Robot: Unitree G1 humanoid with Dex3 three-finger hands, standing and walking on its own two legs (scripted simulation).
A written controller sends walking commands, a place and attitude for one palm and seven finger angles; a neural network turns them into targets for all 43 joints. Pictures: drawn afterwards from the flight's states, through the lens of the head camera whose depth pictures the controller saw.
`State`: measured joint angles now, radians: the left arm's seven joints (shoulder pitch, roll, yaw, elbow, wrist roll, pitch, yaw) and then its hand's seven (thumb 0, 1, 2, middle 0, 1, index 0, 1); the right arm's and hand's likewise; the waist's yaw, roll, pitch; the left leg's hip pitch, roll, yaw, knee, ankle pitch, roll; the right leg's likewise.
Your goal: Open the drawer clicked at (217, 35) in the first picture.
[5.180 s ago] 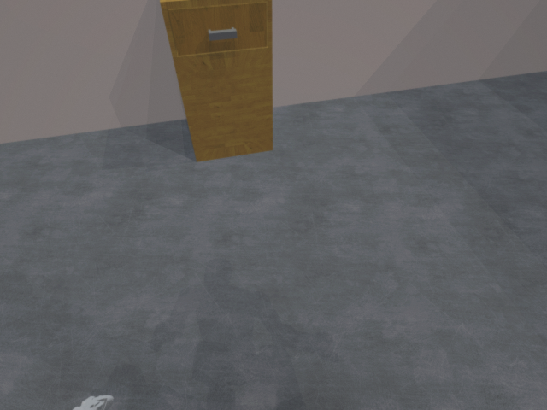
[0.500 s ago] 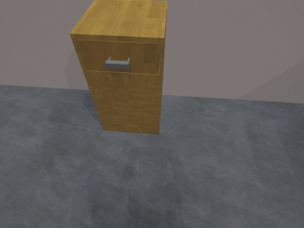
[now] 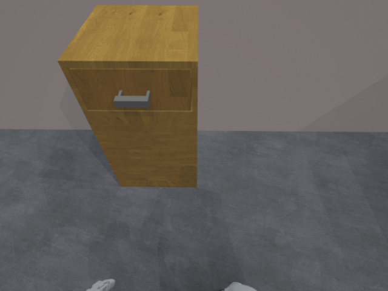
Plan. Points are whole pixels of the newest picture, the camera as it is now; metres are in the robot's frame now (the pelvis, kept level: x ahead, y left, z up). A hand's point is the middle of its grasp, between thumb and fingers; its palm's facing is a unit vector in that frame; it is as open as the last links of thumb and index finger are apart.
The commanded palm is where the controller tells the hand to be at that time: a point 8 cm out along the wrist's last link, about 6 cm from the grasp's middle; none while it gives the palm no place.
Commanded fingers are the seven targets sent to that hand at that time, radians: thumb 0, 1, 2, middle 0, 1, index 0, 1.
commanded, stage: take the last steps up to it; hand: left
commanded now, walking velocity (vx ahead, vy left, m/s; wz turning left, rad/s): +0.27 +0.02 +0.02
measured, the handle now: (133, 97) +0.71 +0.24 -0.05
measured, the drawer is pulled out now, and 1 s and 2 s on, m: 0.00 0.00 0.00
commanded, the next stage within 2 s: come to a stop and stand still in 0.34 s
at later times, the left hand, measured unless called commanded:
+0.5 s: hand out of the picture +0.12 +0.22 -0.17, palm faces +0.06 -0.99 -0.14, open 7.3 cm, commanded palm none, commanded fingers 0.00 0.90 0.90 -0.20 -0.30 -0.20 -0.30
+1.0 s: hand (133, 232) +0.27 +0.17 -0.13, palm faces +0.00 -0.95 -0.31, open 7.3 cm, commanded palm none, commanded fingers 0.00 0.90 0.90 -0.20 -0.30 -0.20 -0.30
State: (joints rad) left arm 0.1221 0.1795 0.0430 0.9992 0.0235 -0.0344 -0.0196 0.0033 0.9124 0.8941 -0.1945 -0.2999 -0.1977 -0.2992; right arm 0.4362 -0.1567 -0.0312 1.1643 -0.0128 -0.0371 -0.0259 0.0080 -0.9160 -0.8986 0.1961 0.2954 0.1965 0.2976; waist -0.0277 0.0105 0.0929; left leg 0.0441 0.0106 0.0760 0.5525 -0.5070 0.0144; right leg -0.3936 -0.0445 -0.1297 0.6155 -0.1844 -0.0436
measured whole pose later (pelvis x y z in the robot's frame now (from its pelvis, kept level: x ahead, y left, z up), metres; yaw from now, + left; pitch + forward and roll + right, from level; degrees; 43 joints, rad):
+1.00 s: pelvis +0.18 -0.03 +0.02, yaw -1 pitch -1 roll +3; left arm 0.14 0.15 0.04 0.99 0.02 0.01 0.04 0.00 0.91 0.89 -0.20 -0.30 -0.20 -0.30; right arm 0.18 -0.22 -0.08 1.05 -0.01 0.07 -0.03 0.01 -0.91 -0.90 0.19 0.30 0.19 0.30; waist -0.01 0.06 0.10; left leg -0.39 0.01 0.00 1.04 -0.48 -0.04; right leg -0.27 -0.03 -0.09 0.55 -0.27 -0.06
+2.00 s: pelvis +0.18 -0.02 +0.02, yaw -1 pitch +0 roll +0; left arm 0.27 0.13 0.01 1.17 0.00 -0.01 0.04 0.02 0.94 0.89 -0.20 -0.30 -0.20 -0.30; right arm 0.28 -0.12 0.00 1.16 -0.01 -0.01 -0.06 0.01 -0.91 -0.90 0.19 0.30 0.19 0.30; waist 0.00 0.03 0.03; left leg -0.09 0.08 -0.01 0.42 -0.33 -0.06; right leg -0.17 0.04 -0.07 0.45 -0.28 -0.05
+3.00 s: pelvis +0.15 +0.02 +0.00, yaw -4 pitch +6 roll +1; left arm 0.36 0.29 -0.05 0.11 0.72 0.05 0.33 0.02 0.82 0.85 -0.21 -0.37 -0.21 -0.37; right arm 0.23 -0.27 -0.04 0.73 -0.04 -0.15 -0.03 0.03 -0.93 -0.90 0.20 0.30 0.20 0.30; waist 0.00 0.04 -0.09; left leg -0.39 -0.01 0.09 0.65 -0.37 0.02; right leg -0.48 -0.02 0.01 0.70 -0.33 -0.01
